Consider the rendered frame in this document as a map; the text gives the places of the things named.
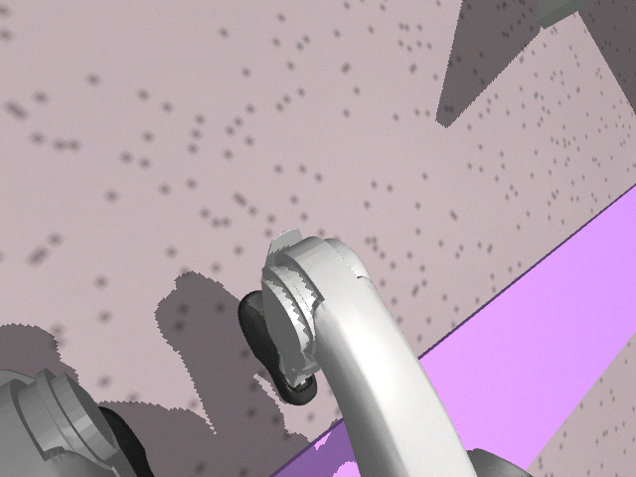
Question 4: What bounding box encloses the right robot foot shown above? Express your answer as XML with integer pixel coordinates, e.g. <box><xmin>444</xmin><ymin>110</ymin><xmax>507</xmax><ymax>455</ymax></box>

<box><xmin>238</xmin><ymin>290</ymin><xmax>317</xmax><ymax>405</ymax></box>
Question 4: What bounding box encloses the right robot hand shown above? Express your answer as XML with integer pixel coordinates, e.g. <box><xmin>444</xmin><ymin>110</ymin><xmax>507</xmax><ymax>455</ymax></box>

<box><xmin>466</xmin><ymin>448</ymin><xmax>534</xmax><ymax>477</ymax></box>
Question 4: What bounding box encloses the left robot foot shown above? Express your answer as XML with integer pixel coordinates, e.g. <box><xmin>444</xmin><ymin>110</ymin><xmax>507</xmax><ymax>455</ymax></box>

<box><xmin>98</xmin><ymin>406</ymin><xmax>155</xmax><ymax>477</ymax></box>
